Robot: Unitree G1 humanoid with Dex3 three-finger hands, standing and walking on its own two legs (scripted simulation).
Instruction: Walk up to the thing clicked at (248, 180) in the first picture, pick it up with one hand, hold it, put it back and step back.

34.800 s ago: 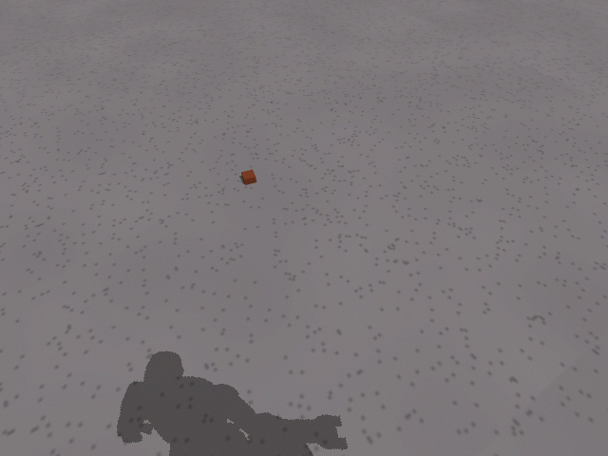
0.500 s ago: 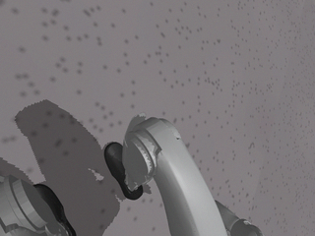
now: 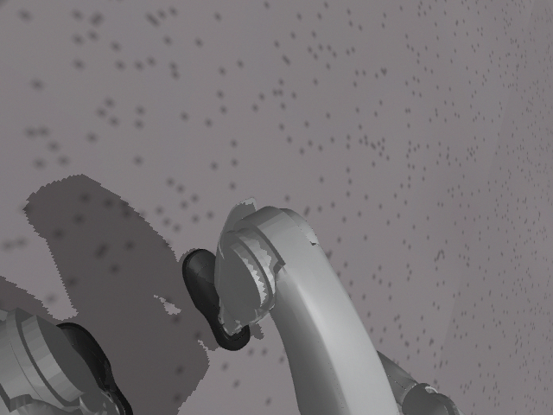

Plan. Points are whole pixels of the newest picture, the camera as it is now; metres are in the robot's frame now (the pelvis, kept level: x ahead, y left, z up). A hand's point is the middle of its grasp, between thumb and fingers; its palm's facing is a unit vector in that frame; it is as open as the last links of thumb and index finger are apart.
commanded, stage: close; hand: left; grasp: from above
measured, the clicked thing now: out of the picture +0.47 +0.43 -0.30
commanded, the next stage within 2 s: none
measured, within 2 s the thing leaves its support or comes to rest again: neither
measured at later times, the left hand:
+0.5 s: hand out of the picture +0.44 +0.41 -0.26, palm faces -0.34 -0.29 -0.90, open 9.4 cm
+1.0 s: hand out of the picture +0.44 +0.41 -0.27, palm faces -0.32 -0.30 -0.90, open 11.2 cm
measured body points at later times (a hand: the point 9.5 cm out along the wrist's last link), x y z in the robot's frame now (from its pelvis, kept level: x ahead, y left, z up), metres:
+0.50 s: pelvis +0.00 +0.00 +0.00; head +0.31 +0.15 +0.29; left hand +0.46 +0.42 -0.21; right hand +0.05 -0.24 -0.05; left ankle +0.06 +0.12 -0.28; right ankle +0.12 -0.10 -0.28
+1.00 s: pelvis +0.00 +0.00 +0.00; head +0.31 +0.15 +0.29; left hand +0.46 +0.42 -0.22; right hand +0.05 -0.24 -0.04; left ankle +0.06 +0.12 -0.28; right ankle +0.12 -0.10 -0.28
